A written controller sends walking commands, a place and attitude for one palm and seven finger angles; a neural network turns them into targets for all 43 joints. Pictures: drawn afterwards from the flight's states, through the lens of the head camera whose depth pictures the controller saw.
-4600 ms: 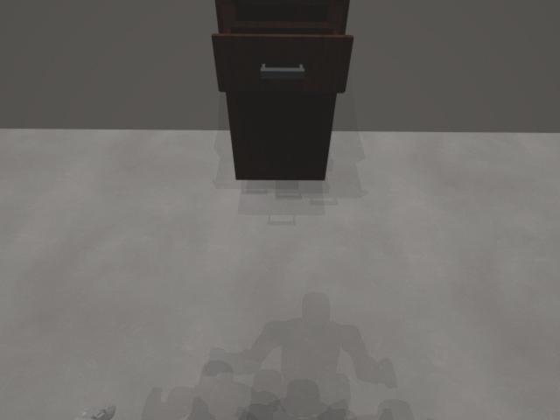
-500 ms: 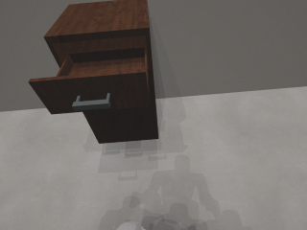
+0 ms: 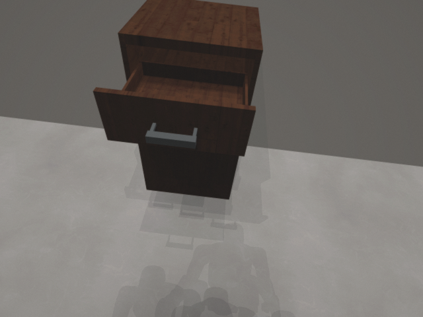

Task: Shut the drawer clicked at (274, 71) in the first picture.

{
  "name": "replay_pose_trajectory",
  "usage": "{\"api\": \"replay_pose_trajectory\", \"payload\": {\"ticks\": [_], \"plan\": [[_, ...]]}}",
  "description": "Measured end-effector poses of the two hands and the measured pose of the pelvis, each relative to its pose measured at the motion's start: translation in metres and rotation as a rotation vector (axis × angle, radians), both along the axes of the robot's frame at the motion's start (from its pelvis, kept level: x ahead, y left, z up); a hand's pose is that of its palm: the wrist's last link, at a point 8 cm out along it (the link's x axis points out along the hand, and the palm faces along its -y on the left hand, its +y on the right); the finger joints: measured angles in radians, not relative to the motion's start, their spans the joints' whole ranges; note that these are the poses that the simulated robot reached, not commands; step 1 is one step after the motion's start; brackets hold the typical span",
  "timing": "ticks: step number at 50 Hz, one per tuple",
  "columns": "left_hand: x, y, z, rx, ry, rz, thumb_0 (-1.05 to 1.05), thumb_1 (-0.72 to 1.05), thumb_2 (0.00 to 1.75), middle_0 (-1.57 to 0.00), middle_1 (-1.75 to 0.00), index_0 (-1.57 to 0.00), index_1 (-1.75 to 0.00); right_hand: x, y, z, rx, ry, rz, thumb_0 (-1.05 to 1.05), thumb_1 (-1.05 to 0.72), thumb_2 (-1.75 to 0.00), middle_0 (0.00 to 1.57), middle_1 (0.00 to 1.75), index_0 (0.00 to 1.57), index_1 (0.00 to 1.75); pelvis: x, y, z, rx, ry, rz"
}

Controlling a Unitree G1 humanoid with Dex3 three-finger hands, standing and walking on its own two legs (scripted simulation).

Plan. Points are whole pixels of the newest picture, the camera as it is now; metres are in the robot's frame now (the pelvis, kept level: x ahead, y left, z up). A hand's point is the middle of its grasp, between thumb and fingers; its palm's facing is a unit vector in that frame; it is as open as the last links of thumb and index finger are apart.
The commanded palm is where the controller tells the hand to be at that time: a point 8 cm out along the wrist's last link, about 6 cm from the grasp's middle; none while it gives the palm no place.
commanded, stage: take the last steps up to it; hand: left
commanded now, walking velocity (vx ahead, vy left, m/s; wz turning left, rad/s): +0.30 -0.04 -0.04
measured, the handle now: (173, 134) +0.58 +0.16 -0.02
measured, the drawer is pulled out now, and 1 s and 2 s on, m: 0.29 0.29 0.29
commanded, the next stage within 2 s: come to a stop and stand still in 0.66 s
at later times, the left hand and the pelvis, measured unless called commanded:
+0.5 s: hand (170, 269) +0.26 +0.11 -0.17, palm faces +0.02 -0.98 -0.20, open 7.3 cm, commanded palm none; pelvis +0.16 -0.06 -0.01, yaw +0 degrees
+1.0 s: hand (158, 287) +0.22 +0.13 -0.19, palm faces +0.07 -0.99 -0.14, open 7.4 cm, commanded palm none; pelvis +0.26 -0.02 -0.01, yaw -1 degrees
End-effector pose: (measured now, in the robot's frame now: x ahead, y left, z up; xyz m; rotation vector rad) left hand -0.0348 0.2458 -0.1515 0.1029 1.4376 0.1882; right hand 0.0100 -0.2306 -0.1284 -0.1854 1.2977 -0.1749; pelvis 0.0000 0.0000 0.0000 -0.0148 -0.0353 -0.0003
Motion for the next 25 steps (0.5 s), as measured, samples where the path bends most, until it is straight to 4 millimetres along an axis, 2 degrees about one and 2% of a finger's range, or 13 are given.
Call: {"api": "replay_pose_trajectory", "payload": {"ticks": [5,9,13,16,18,20,22,25], "plan": [[0.061,-0.005,0.001,-0.004,-0.079,-0.031,0.01,0.91,0.90,-0.20,-0.30,-0.20,-0.30,-0.033,0.011,-0.005,0.026,0.128,-0.062,0.00,-0.91,-0.90,0.20,0.30,0.20,0.30,0.023,0.000,-0.001,0.016,0.001,-0.005],[0.121,-0.017,0.002,-0.008,-0.135,-0.078,0.01,0.91,0.90,-0.20,-0.30,-0.20,-0.30,-0.051,0.016,-0.010,0.053,0.219,-0.120,0.00,-0.91,-0.90,0.20,0.30,0.20,0.30,0.046,-0.006,-0.004,0.028,0.006,-0.014],[0.192,-0.039,0.003,-0.008,-0.202,-0.142,0.01,0.91,0.90,-0.20,-0.30,-0.20,-0.30,-0.057,0.016,-0.015,0.085,0.301,-0.172,0.00,-0.90,-0.90,0.20,0.30,0.20,0.30,0.075,-0.018,-0.011,0.035,0.013,-0.023],[0.248,-0.058,0.003,-0.002,-0.271,-0.183,0.01,0.91,0.90,-0.20,-0.30,-0.20,-0.30,-0.051,0.009,-0.024,0.111,0.361,-0.197,0.00,-0.90,-0.90,0.20,0.30,0.20,0.30,0.102,-0.032,-0.019,0.033,0.018,-0.028],[0.277,-0.070,0.000,0.010,-0.332,-0.190,0.01,0.91,0.90,-0.20,-0.30,-0.20,-0.30,-0.040,0.001,-0.032,0.127,0.390,-0.202,0.00,-0.90,-0.90,0.20,0.30,0.20,0.30,0.119,-0.043,-0.028,0.032,0.016,-0.024],[0.291,-0.078,0.003,0.014,-0.365,-0.174,0.00,0.91,0.89,-0.20,-0.30,-0.20,-0.30,-0.016,-0.011,-0.035,0.129,0.379,-0.194,0.01,-0.90,-0.90,0.20,0.30,0.20,0.30,0.131,-0.051,-0.027,0.025,0.004,-0.015],[0.293,-0.083,0.008,0.017,-0.357,-0.148,0.00,0.91,0.89,-0.20,-0.30,-0.20,-0.30,0.018,-0.025,-0.035,0.117,0.327,-0.176,0.01,-0.90,-0.90,0.20,0.30,0.20,0.30,0.143,-0.056,-0.022,0.022,-0.007,-0.011],[0.285,-0.085,0.013,0.032,-0.311,-0.104,0.00,0.92,0.89,-0.20,-0.30,-0.20,-0.30,0.081,-0.044,-0.034,0.094,0.206,-0.136,0.01,-0.91,-0.90,0.20,0.30,0.20,0.29,0.160,-0.061,-0.012,0.019,-0.007,-0.007]]}}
